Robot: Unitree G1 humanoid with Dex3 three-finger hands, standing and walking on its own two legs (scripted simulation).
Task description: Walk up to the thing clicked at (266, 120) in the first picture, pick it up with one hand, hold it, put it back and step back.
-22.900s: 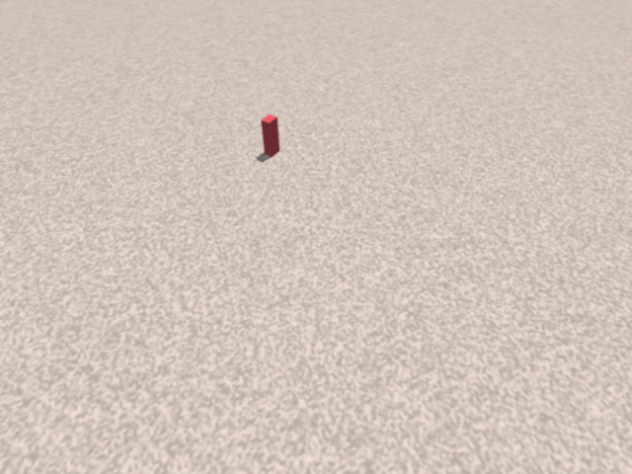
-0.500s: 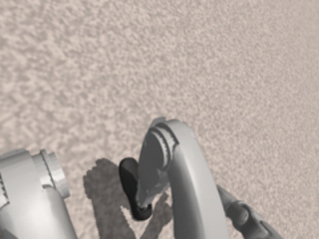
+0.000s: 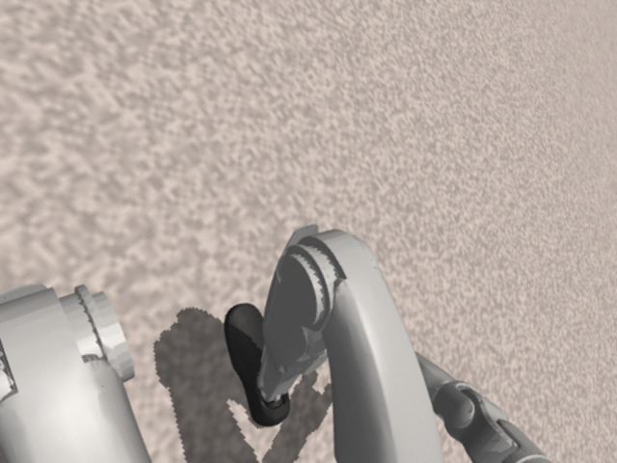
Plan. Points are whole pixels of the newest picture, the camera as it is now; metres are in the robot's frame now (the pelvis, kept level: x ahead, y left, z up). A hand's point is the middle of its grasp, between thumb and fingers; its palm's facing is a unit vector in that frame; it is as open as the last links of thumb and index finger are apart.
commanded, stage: open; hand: left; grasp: from the side
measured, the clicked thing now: out of the picture +0.45 +0.29 -0.18
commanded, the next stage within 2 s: withdraw in 0.28 s
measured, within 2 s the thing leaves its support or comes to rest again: rests again in 0.10 s
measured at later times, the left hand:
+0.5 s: hand out of the picture +0.45 +0.31 -0.16, palm faces +0.44 -0.90 +0.01, open 14.7 cm
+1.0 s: hand out of the picture +0.40 +0.39 -0.06, palm faces +0.36 -0.91 -0.22, open 17.1 cm
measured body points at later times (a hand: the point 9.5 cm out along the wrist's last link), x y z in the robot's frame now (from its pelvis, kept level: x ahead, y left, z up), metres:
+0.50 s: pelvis +0.00 +0.00 +0.00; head +0.23 +0.18 +0.34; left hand +0.42 +0.36 -0.15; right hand +0.15 -0.25 -0.04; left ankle +0.08 +0.12 -0.26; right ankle +0.15 -0.12 -0.26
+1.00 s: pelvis +0.00 +0.00 +0.03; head +0.20 +0.15 +0.41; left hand +0.37 +0.44 -0.04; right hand +0.16 -0.26 -0.04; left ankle +0.08 +0.12 -0.26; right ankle +0.15 -0.12 -0.26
